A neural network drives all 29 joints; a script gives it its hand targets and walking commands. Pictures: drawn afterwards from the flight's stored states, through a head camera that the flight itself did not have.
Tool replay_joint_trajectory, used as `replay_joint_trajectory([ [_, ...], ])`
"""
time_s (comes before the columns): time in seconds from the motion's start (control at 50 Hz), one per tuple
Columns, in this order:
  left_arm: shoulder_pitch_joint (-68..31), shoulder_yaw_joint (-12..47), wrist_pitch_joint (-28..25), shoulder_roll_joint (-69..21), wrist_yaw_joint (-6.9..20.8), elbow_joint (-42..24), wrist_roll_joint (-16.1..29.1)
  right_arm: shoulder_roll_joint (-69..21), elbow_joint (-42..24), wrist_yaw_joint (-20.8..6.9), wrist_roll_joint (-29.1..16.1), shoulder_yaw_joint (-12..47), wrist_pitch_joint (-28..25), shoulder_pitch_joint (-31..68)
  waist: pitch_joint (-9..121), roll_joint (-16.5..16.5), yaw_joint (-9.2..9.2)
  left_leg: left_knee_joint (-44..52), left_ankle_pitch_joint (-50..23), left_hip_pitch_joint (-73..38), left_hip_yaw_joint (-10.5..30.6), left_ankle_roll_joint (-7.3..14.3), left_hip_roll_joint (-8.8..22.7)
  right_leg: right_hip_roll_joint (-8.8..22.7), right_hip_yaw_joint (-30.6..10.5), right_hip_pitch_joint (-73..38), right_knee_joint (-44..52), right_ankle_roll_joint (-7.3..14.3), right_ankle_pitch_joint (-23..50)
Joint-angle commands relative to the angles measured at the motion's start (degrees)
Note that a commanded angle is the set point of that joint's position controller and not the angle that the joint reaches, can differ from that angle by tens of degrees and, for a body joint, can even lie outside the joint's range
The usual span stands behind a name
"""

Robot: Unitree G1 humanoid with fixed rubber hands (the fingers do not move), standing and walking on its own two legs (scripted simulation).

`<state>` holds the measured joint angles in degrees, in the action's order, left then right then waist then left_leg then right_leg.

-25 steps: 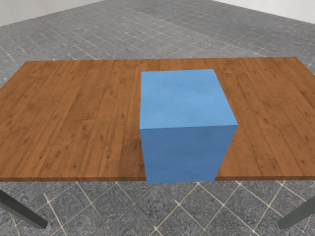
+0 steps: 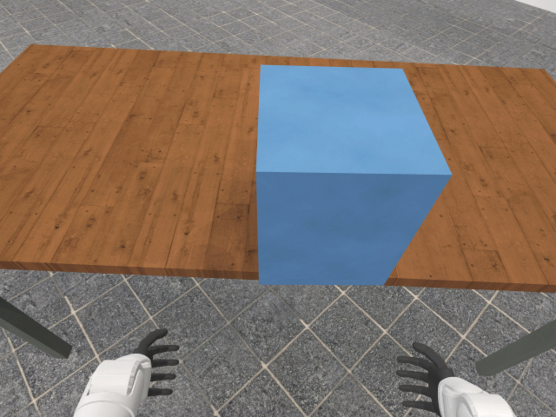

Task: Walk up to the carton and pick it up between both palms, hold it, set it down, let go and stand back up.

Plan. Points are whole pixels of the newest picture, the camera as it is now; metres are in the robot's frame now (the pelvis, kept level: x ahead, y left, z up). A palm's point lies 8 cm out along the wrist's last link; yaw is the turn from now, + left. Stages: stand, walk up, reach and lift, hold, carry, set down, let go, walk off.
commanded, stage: reach and lift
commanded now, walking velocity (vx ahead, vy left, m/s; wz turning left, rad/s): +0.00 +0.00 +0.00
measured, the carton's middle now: (326, 182) +0.45 -0.03 +0.10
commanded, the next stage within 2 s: none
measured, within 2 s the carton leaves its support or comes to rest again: neither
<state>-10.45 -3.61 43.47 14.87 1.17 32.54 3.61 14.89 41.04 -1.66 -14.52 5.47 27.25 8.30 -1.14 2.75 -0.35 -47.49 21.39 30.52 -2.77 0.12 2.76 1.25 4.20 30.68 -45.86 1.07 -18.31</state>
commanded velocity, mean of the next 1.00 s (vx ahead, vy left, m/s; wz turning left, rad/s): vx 0.00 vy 0.00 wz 0.00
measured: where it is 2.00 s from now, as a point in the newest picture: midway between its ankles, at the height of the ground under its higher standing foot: outside the picture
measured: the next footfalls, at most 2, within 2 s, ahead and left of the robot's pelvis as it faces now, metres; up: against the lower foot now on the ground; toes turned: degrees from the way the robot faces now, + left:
none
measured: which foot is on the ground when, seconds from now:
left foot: down 0.00-1.00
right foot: down 0.00-1.00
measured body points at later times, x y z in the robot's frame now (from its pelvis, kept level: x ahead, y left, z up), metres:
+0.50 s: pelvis +0.02 -0.02 +0.03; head +0.07 -0.02 +0.48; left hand +0.22 +0.20 -0.04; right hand +0.20 -0.21 -0.05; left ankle +0.03 +0.12 -0.70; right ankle +0.04 -0.11 -0.70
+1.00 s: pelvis +0.03 -0.02 +0.05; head +0.05 -0.01 +0.49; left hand +0.18 +0.20 -0.01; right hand +0.18 -0.21 -0.01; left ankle +0.02 +0.12 -0.70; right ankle +0.04 -0.11 -0.70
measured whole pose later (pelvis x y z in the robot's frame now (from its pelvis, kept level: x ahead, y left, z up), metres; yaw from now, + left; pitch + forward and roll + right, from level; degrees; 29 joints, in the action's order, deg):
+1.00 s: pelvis +0.03 -0.02 +0.05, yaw -2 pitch +1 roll +0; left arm 21.9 0.7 21.8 12.4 -2.2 2.6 8.3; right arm 5.6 6.4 1.2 -7.6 0.8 12.5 -23.2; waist -2.4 0.7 2.1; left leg -17.9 9.8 8.6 -4.2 -1.8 3.2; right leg -1.3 3.0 10.5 -17.5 2.1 -7.8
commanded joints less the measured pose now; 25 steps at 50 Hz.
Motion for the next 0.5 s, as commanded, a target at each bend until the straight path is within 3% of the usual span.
replay_joint_trajectory([
  [0.0, 22.2, -2.6, 11.8, -4.4, 5.7, -13.1, -7.2, 4.6, -2.3, 3.4, -7.0, 4.4, 3.8, -14.8, 11.9, -9.4, -0.47, 13.5, -28.5, -25.1, -0.3, -6.7, -0.5, -4.7, 1.8, -15.1, 16.0, 2.4, 19.8],
  [0.02, 23.8, -2.7, 13.2, -4.2, 5.8, -18.0, -8.2, 6.2, -5.0, 4.5, -6.0, 2.6, 2.6, -13.8, 7.6, -7.6, -0.82, 15.2, -26.4, -25.7, -0.9, -6.7, -0.8, -5.3, 2.4, -15.0, 18.0, 2.1, 17.4],
  [0.06, 22.8, -2.6, 14.7, -2.8, 5.3, -24.9, -9.8, 6.5, -10.3, 6.1, -1.9, -0.5, 1.1, -10.6, -2.6, -2.3, -1.33, 18.7, -15.4, -26.0, -2.6, -5.4, -1.9, -5.0, 2.6, -9.9, 22.8, 1.2, 7.6],
  [0.08, 21.3, -2.3, 14.7, -1.9, 4.6, -27.5, -10.6, 5.9, -13.7, 6.5, 0.3, -2.1, 0.6, -9.3, -6.5, -1.1, -1.36, 20.2, -11.3, -23.9, -3.2, -4.8, -2.0, -4.9, 2.7, -9.0, 24.1, 0.8, 3.4],
  [0.12, 18.8, -2.4, 12.3, -0.3, 3.1, -31.0, -11.0, 3.6, -21.0, 6.1, 4.7, -3.9, -0.4, -7.7, -10.0, -0.7, -0.26, 22.7, -6.2, -18.0, -4.1, -3.9, -1.6, -4.3, 1.9, -11.7, 25.2, 0.2, -0.2],
  [0.18, 14.2, -2.7, 4.5, 1.0, 1.2, -33.4, -8.6, -1.5, -31.3, 3.8, 8.7, -5.0, -3.3, -8.2, -3.0, -2.1, 1.31, 23.3, -3.6, -13.7, -5.0, -2.7, -0.3, -2.9, -0.1, -15.2, 24.0, -0.1, 0.4],
  [0.24, 9.1, -1.1, -4.1, 1.3, -0.8, -34.3, -4.2, -3.6, -34.3, 1.4, 10.6, -6.3, -6.6, -11.0, 10.4, -5.3, 0.66, 21.0, -6.1, -14.9, -4.0, -2.0, 1.2, -1.7, -1.0, -14.3, 20.4, 0.0, 6.0],
  [0.32, 8.0, 1.0, -10.6, 2.0, -1.9, -31.0, 1.3, -4.1, -32.0, 0.5, 9.2, -5.3, -8.5, -14.2, 21.0, -6.3, -0.09, 17.4, -11.8, -16.6, -2.8, -1.5, 1.5, -0.7, -2.0, -13.4, 17.1, -0.2, 14.3],
  [0.44, 25.7, -1.0, -9.1, 1.9, 0.9, -25.5, 1.4, -2.2, -30.3, 4.2, 4.1, -1.1, -9.1, -24.3, 14.7, -2.3, 1.03, 21.1, -27.5, -25.2, -3.0, -2.5, -1.9, -1.8, -2.1, -23.1, 22.6, -2.4, 29.5],
  [0.46, 28.2, -1.5, -8.2, 1.4, 1.2, -25.3, 0.8, -1.6, -30.5, 4.8, 3.6, -0.6, -9.2, -25.3, 11.8, -1.2, 1.23, 22.8, -28.0, -27.2, -3.1, -2.7, -2.5, -2.0, -2.0, -23.6, 24.5, -2.6, 29.5],
  [0.48, 29.3, -3.5, -7.0, 2.7, 1.6, -25.3, 1.2, -0.9, -32.3, 5.4, 3.5, -0.3, -8.4, -24.0, 4.2, -0.8, 2.58, 25.8, -27.2, -23.8, -3.9, -3.2, -3.1, -1.3, -1.7, -23.0, 27.4, -2.7, 24.9],
])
